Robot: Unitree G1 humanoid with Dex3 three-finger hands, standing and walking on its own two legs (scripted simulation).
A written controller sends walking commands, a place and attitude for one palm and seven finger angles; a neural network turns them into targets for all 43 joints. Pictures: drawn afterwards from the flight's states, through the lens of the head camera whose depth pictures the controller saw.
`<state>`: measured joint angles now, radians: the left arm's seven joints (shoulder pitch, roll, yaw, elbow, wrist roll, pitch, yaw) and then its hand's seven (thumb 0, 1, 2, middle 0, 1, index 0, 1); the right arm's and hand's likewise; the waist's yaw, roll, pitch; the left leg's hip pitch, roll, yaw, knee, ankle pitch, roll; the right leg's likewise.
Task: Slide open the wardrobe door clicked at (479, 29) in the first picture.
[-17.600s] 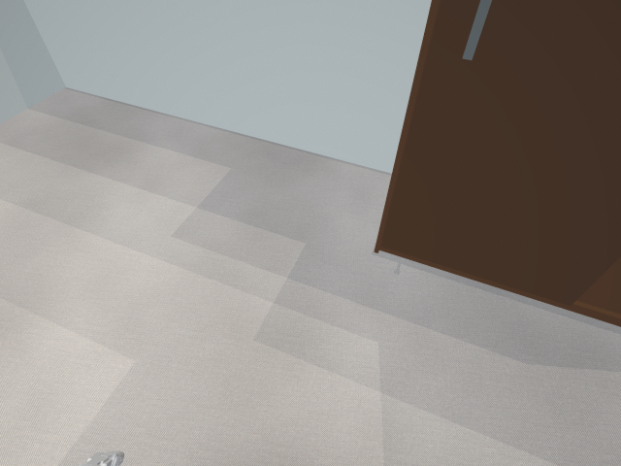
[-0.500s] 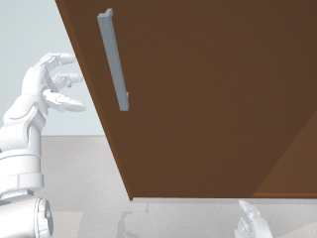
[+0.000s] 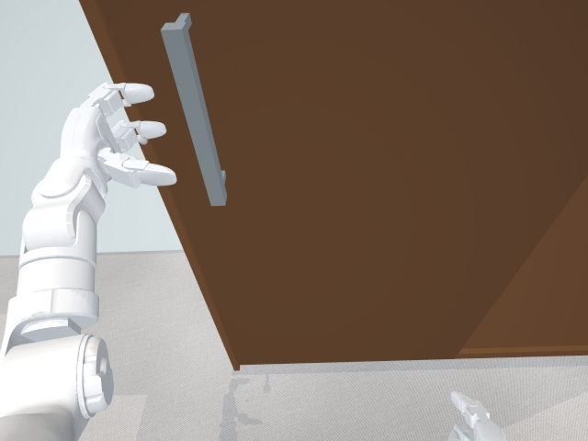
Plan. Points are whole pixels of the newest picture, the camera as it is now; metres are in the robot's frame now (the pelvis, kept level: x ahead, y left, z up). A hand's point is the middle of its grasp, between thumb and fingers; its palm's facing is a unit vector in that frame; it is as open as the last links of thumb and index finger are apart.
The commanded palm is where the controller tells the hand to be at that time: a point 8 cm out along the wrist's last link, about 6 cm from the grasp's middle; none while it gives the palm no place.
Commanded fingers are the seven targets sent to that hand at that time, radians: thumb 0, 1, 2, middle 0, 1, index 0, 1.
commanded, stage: move the hooked fingers beside the handle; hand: left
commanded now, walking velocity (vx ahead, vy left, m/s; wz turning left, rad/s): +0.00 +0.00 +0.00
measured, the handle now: (203, 121) +0.47 +0.15 +0.22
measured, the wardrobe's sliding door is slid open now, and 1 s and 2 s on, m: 0.00 0.00 0.00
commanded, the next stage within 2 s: feel for the door with the fingertips in 0.76 s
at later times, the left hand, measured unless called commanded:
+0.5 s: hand (148, 137) +0.42 +0.20 +0.23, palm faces +0.09 -1.00 -0.02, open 14.0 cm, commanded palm +0.38 +0.26 +0.23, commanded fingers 0.00 -0.50 0.30 -0.30 -1.20 -0.30 -1.20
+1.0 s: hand (147, 145) +0.41 +0.20 +0.23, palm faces +0.09 -1.00 -0.02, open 14.0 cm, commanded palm +0.38 +0.24 +0.23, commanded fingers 0.00 -0.50 0.30 -0.30 -1.20 -0.30 -1.20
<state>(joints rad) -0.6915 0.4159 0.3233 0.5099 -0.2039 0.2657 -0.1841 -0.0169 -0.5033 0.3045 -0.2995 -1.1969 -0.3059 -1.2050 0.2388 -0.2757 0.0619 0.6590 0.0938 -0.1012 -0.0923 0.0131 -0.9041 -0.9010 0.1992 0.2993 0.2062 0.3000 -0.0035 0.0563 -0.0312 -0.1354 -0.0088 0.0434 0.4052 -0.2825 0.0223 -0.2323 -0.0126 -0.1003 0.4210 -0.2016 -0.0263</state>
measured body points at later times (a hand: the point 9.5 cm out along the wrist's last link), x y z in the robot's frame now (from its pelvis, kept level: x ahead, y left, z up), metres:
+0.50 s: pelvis +0.00 +0.00 +0.00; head +0.00 -0.02 +0.45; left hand +0.41 +0.26 +0.23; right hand +0.14 -0.25 -0.10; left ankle -0.04 +0.10 -0.74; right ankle +0.01 -0.10 -0.74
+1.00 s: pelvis +0.00 +0.00 +0.00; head -0.01 -0.02 +0.45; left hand +0.39 +0.26 +0.23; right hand +0.16 -0.24 -0.10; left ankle -0.04 +0.10 -0.74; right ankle +0.01 -0.10 -0.74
